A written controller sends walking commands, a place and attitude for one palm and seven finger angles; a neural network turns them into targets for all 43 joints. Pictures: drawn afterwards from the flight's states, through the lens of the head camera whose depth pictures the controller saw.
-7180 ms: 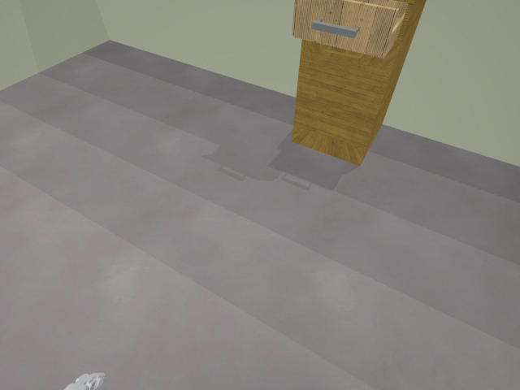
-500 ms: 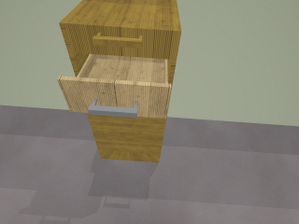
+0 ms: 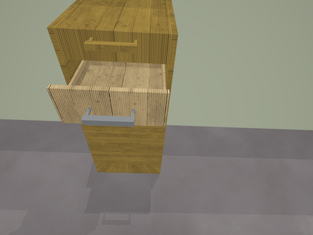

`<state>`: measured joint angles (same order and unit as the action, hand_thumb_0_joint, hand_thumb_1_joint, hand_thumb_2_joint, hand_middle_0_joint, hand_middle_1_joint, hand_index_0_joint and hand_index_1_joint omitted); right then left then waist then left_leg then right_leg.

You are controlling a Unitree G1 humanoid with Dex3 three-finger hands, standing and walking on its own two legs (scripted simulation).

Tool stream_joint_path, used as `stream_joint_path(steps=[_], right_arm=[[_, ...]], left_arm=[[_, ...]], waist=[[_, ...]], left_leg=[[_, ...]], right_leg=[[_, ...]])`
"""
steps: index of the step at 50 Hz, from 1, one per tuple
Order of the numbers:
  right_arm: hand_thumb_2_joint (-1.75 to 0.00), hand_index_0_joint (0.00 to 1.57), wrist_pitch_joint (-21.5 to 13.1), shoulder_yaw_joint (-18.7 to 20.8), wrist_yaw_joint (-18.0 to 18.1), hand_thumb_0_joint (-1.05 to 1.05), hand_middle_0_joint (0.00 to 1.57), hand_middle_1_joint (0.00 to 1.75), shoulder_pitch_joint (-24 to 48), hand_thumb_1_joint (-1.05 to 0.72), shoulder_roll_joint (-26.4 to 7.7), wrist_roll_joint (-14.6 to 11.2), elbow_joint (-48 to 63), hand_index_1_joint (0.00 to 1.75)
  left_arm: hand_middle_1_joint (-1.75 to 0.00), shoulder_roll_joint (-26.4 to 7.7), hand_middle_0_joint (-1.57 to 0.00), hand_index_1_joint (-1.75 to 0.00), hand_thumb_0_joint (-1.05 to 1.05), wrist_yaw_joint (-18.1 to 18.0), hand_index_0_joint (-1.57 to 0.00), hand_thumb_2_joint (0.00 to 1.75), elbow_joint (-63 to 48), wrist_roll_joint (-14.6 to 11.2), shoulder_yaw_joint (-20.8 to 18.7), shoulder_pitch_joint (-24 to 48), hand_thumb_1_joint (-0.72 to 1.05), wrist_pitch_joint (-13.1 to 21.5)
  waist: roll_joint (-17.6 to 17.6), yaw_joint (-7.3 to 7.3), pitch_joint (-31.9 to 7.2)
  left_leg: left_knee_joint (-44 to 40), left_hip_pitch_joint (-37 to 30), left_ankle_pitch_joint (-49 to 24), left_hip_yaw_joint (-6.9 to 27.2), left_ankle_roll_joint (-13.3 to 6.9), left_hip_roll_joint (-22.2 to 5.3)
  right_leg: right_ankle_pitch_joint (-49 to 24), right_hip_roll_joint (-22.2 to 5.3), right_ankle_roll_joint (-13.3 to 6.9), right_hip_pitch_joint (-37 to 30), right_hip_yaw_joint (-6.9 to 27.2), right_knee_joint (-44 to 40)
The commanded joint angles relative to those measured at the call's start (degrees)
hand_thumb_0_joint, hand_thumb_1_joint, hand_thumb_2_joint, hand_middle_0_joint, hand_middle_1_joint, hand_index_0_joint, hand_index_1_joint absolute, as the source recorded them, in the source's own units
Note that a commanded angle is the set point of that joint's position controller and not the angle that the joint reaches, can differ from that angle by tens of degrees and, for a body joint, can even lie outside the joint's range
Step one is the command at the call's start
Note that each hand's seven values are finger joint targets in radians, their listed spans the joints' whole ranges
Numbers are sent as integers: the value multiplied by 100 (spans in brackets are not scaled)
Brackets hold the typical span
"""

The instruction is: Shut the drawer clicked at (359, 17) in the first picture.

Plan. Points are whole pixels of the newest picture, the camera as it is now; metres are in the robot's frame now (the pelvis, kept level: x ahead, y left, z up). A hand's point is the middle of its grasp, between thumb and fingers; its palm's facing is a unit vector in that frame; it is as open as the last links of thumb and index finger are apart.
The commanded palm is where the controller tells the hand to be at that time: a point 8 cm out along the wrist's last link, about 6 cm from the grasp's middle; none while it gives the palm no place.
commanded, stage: shuffle to correct the standing spot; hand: left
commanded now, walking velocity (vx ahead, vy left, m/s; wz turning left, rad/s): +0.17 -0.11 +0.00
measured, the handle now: (110, 116) +0.47 +0.18 +0.02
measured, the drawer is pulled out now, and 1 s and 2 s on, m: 0.17 0.17 0.17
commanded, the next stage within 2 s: come to a stop and stand still in 0.20 s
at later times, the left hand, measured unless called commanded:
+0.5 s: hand out of the picture +0.02 +0.14 -0.18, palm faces +0.08 -0.99 -0.10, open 7.4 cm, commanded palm none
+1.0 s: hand out of the picture +0.06 +0.14 -0.16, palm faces +0.02 -0.98 -0.20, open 7.3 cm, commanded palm none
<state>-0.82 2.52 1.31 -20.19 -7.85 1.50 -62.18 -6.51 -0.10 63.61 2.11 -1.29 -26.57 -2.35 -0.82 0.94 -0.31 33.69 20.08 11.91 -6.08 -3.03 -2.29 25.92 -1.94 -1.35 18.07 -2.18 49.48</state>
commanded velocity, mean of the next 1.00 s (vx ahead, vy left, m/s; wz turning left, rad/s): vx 0.00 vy -0.04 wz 0.00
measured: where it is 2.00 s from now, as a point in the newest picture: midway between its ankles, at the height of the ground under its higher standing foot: outside the picture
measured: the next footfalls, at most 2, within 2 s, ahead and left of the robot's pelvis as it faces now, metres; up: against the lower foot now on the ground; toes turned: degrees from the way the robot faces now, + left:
left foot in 0.42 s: +0.12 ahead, +0.09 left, +0.00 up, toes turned +4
right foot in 0.76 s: +0.07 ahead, -0.15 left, +0.00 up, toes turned -3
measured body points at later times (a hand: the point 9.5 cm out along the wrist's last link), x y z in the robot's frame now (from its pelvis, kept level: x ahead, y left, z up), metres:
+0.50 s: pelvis +0.06 +0.00 +0.00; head +0.07 +0.03 +0.45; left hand +0.02 +0.19 -0.17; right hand +0.11 -0.23 -0.14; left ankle +0.10 +0.09 -0.73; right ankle +0.02 -0.13 -0.73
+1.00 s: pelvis +0.03 -0.03 +0.01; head +0.03 -0.03 +0.46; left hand +0.06 +0.20 -0.15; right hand +0.05 -0.26 -0.15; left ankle +0.08 +0.08 -0.73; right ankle +0.03 -0.15 -0.73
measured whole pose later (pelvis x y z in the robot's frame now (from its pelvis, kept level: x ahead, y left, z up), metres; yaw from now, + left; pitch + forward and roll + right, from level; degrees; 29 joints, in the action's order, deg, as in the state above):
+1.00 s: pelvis +0.03 -0.03 +0.01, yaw +0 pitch -2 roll +0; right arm 1.9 1.5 1.3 -13.7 -9.1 0.8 -63.2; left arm -9.3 -1.9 60.4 1.2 -0.5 -14.6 -1.3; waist 0.3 0.8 1.1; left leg 28.5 15.4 10.9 -3.8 -0.1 -2.3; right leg 15.4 -0.7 -0.1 11.0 -3.3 28.3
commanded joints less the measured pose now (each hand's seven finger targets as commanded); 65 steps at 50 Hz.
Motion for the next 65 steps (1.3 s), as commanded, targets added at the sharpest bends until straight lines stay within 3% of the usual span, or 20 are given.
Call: stream_joint_path(steps=[1, 5, 7, 8, 11, 16, 19, 22, 27, 32, 36, 39, 40, 44, 48, 57, 58, 59, 62, 65], right_arm=[[-90, 20, -141, 177, 69, 0, 20, 30, 115, -90, -1016, 36, 276, 30], [-90, 20, 26, 232, 52, 0, 20, 30, 271, -90, -840, 57, 260, 30], [-90, 20, 70, 118, -29, 0, 20, 30, 495, -90, -133, -30, 550, 30], [-90, 20, 117, 161, -63, 0, 20, 30, 632, -90, -344, 11, 614, 30], [-90, 20, 118, 198, -161, 0, 20, 30, 183, -90, -303, 32, 445, 30], [-90, 20, -4, 115, -155, 0, 20, 30, 512, -90, -120, -20, 606, 30], [-90, 20, -74, -32, -34, 0, 20, 30, 37, -90, -85, -30, 377, 30], [-90, 20, -114, 67, 101, 0, 20, 30, -188, -90, -990, -36, 249, 30], [-90, 20, -23, 78, 276, 0, 20, 30, 230, -90, -983, -64, 213, 30], [-90, 20, 67, 213, 242, 0, 20, 30, 598, -90, -1102, -38, 404, 30], [-90, 20, 152, 220, 126, 0, 20, 30, 813, -90, -986, -43, 475, 30], [-90, 20, 256, 119, 10, 0, 20, 30, 705, -90, -380, -87, 572, 30], [-90, 20, 306, 97, 2, 0, 20, 30, 886, -90, -369, -45, 592, 30], [-90, 20, 222, -2, 3, 0, 20, 30, 438, -90, -389, -65, 265, 30], [-90, 20, 158, -71, -2, 0, 20, 30, 593, -90, -562, -60, 124, 30], [-90, 20, 135, -104, 7, 0, 20, 30, 189, -90, -506, -47, -76, 30], [-90, 20, -3, -110, -34, 0, 20, 30, 621, -90, -727, -70, 334, 30], [-90, 20, 53, -142, -93, 0, 20, 30, 207, -90, -434, -61, 422, 30], [-90, 20, 56, -131, -115, 0, 20, 30, -266, -90, -506, -11, 498, 30], [-90, 20, 12, -124, -69, 0, 20, 30, -82, -90, -698, -20, 622, 30]], left_arm=[[-30, -99, -20, -30, 0, 49, -20, 90, -476, -55, -123, -227, 90, 211], [-30, -112, -20, -30, 0, -6, -20, 90, -195, -47, -199, -1113, 90, 188], [-30, -865, -20, -30, 0, -165, -20, 90, -329, -12, -313, -1031, 90, 247], [-30, -882, -20, -30, 0, -176, -20, 90, -456, -73, -318, -512, 90, 278], [-30, -599, -20, -30, 0, -202, -20, 90, -644, -57, -223, 372, 90, 495], [-30, -739, -20, -30, 0, -152, -20, 90, -493, -9, -205, 118, 90, 475], [-30, -654, -20, -30, 0, -124, -20, 90, -444, -88, -150, 252, 90, 367], [-30, -164, -20, -30, 0, -155, -20, 90, -395, -86, -15, -205, 90, 279], [-30, -429, -20, -30, 0, -185, -20, 90, -479, -83, -68, 178, 90, 53], [-30, -334, -20, -30, 0, -162, -20, 90, -717, -74, -128, 360, 90, -5], [-30, -392, -20, -30, 0, -164, -20, 90, -660, -40, -141, 72, 90, 46], [-30, -1082, -20, -30, 0, -181, -20, 90, -830, -28, -150, 681, 90, 128], [-30, -1066, -20, -30, 0, -194, -20, 90, -878, -37, -152, 857, 90, 174], [-30, -951, -20, -30, 0, -177, -20, 90, -765, -114, -77, 1175, 90, 240], [-30, -839, -20, -30, 0, -168, -20, 90, -556, -124, -37, 933, 90, 209], [-30, -744, -20, -30, 0, -168, -20, 90, -315, -122, -27, 665, 90, 248], [-30, -837, -20, -30, 0, -407, -20, 90, -241, -42, 70, 375, 90, 380], [-30, -1164, -20, -30, 0, -339, -20, 90, -519, -96, 35, 772, 90, 429], [-30, -1061, -20, -30, 0, -267, -20, 90, -738, -109, -22, 995, 90, 388], [-30, -746, -20, -30, 0, -228, -20, 90, -650, -114, 24, 604, 90, 315]], waist=[[875, -234, 520], [-8, -582, 409], [-1956, -586, 847], [-938, -318, 751], [-714, 66, 755], [-626, -148, 658], [-472, 14, 425], [898, -150, -85], [1013, -98, 73], [788, -127, -443], [468, -304, -437], [-1067, -48, 228], [-1297, -106, 302], [-670, 90, 215], [51, -122, 580], [80, -104, 452], [334, -231, 806], [247, 138, 305], [330, 240, 165], [599, -20, 531]], left_leg=[[-2650, 736, 2334, 1861, -625, -1457], [-1482, 1504, 2563, 893, -146, -787], [1492, 2485, 1784, -205, 252, 191], [2515, 1980, 1431, 253, 207, 38], [2952, 1755, 616, 313, 231, -286], [978, 846, 848, -45, 242, -182], [-617, -626, -167, -200, 329, -13], [-1113, -1433, -2811, 1315, -294, -1565], [-1358, -1307, -4491, 1328, -782, -1735], [-1234, -1324, -3659, 1009, -802, -1675], [-1002, -492, -1209, 789, -373, -1192], [-12, -77, 983, 97, 340, 7], [346, -174, 1024, 222, 339, -28], [-356, -770, -27, 396, 342, -123], [-1258, -509, 105, 806, 273, -362], [-1470, -497, 445, 779, 270, -290], [-289, -283, 6, 546, 421, -272], [-207, -480, 716, 554, 371, -120], [-400, -519, 783, 661, 195, -147], [-1378, 348, 1608, 1351, -42, -432]], right_leg=[[-128, -201, -33, 83, -132, -27], [-543, 232, -79, -1807, -540, -2398], [2027, -1867, -874, -1290, 2454, -4537], [1831, -1989, -1044, -414, 2493, -4632], [287, -1373, -838, -320, 1172, -4176], [-1017, -1224, -958, -651, 705, -3758], [-1669, -767, -556, -345, 276, -2982], [-677, -160, 109, -130, -152, -2036], [47, -131, 167, 61, 66, -765], [-134, -86, 189, 76, 167, -506], [-1259, -21, 213, -892, -110, -2034], [-1117, -1406, -441, -66, 1343, -3472], [-1193, -1327, -570, 225, 1458, -3602], [-1618, -869, -383, 87, 779, -3063], [-562, -411, 29, -110, 558, -3146], [-501, -398, 30, -303, 517, -3323], [-1822, -653, -61, -139, 695, -3157], [183, -903, -277, 143, 882, -3365], [576, -577, -322, 456, 447, -2813], [153, -121, -155, -39, 93, -2203]])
